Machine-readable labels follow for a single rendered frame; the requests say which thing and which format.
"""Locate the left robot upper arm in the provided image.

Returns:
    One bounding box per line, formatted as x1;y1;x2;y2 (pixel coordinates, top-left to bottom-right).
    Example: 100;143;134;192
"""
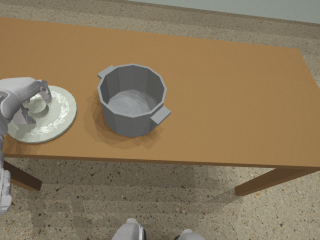
0;168;12;215

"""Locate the lid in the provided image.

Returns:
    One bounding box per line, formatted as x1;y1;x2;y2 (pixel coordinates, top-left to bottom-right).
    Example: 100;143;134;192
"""
7;85;77;144

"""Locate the robot left hand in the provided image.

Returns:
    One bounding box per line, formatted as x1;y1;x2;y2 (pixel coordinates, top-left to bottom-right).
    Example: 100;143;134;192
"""
0;77;52;125

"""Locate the robot right shin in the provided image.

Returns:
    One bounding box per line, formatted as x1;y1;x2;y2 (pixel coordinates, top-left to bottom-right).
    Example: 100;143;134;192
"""
180;229;192;237

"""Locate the pot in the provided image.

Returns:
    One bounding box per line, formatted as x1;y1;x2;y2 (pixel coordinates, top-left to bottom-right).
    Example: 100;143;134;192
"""
97;63;171;138

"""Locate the robot left thigh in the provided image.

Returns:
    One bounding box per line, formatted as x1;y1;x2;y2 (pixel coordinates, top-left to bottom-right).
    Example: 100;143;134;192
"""
111;223;144;240

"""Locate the knob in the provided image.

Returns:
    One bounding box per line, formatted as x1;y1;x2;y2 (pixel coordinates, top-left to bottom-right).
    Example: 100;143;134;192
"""
27;99;49;117

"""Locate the table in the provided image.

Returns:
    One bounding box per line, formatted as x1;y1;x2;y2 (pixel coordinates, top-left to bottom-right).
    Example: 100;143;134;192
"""
0;17;320;196

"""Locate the robot left forearm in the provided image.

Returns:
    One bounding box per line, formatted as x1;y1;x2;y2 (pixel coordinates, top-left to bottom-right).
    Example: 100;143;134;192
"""
0;88;21;169

